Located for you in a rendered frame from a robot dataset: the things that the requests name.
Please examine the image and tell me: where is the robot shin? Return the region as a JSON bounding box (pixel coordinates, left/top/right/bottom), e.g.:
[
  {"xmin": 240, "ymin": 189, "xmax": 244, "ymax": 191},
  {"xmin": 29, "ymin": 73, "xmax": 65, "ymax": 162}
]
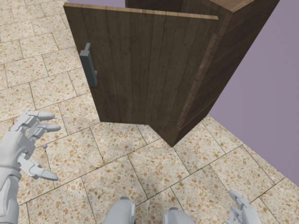
[
  {"xmin": 120, "ymin": 196, "xmax": 130, "ymax": 200},
  {"xmin": 169, "ymin": 207, "xmax": 178, "ymax": 211}
]

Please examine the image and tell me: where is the handle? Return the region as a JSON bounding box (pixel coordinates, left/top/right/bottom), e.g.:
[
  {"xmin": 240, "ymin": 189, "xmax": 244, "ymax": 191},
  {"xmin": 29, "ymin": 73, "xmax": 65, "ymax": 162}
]
[{"xmin": 79, "ymin": 43, "xmax": 98, "ymax": 87}]

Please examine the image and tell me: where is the robot left forearm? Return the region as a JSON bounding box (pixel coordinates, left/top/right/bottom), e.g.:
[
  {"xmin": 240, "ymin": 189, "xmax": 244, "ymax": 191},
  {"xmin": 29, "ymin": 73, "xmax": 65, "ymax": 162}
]
[{"xmin": 0, "ymin": 166, "xmax": 22, "ymax": 224}]

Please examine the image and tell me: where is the robot right shin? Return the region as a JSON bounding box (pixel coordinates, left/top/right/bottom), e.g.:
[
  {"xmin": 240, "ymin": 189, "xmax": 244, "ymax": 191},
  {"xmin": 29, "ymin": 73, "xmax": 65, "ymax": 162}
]
[{"xmin": 169, "ymin": 207, "xmax": 178, "ymax": 211}]

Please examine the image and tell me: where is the robot left hand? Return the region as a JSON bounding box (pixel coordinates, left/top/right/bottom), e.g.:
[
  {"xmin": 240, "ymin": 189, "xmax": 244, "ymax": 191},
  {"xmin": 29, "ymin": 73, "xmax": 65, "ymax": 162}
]
[{"xmin": 0, "ymin": 109, "xmax": 61, "ymax": 181}]

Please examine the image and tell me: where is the cupboard door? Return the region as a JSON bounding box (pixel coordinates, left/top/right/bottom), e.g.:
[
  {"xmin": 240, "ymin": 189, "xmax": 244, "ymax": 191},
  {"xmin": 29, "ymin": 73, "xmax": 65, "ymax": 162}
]
[{"xmin": 63, "ymin": 2, "xmax": 219, "ymax": 127}]

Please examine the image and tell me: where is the robot right hand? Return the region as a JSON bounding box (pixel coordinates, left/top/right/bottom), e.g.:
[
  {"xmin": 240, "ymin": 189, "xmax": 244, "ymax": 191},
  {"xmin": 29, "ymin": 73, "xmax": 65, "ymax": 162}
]
[{"xmin": 226, "ymin": 189, "xmax": 262, "ymax": 224}]

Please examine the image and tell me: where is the robot left shin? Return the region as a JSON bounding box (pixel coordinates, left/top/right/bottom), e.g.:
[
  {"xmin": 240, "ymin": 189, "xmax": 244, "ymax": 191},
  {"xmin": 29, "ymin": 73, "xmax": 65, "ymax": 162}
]
[{"xmin": 120, "ymin": 196, "xmax": 130, "ymax": 200}]

